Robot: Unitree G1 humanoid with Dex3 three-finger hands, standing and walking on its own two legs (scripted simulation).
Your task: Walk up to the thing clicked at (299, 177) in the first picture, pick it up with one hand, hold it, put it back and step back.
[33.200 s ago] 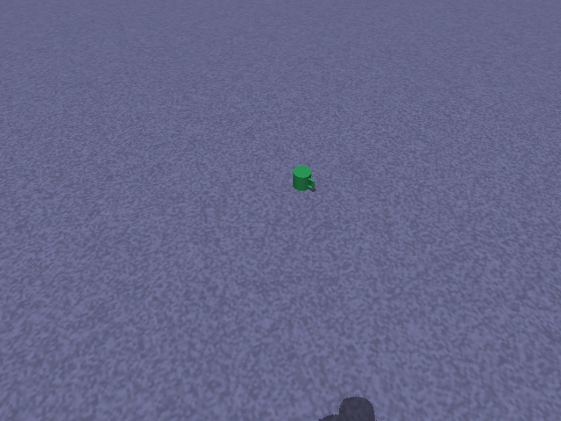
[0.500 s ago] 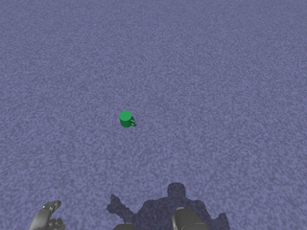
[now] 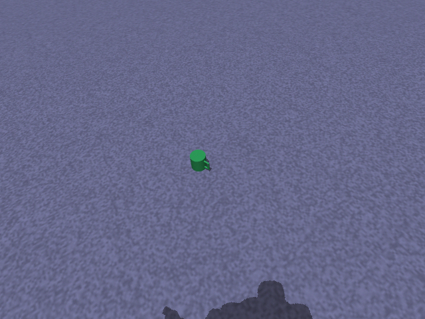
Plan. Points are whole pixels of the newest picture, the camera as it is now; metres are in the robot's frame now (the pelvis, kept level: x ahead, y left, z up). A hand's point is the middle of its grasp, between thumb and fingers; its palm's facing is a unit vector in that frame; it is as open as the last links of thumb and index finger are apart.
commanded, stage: step back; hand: left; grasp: from above
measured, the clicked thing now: (200, 161) +1.04 +0.18 -0.71
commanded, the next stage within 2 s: stand in 0.88 s
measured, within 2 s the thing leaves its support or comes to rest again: neither
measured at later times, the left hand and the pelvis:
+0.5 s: hand out of the picture +0.08 +0.27 -0.14, palm faces +0.01 -0.93 -0.36, open 7.4 cm; pelvis +0.01 +0.01 +0.01, yaw +0 degrees
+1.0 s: hand (99, 314) +0.15 +0.27 -0.13, palm faces -0.04 -0.94 -0.35, open 7.4 cm; pelvis +0.04 +0.02 +0.02, yaw -2 degrees
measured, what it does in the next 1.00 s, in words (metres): steps on the spot: left foot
